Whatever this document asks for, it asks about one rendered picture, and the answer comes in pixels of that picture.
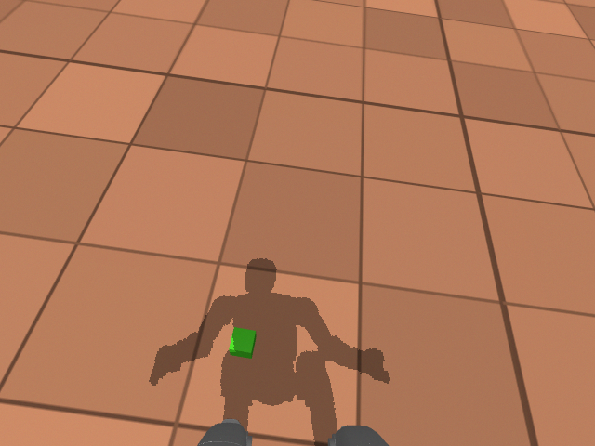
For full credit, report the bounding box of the cube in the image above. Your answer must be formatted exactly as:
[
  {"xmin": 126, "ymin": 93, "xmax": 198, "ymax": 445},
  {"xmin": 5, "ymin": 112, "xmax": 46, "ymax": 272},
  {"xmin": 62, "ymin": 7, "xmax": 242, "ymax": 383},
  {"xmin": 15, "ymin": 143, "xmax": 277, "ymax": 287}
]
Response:
[{"xmin": 229, "ymin": 327, "xmax": 256, "ymax": 359}]

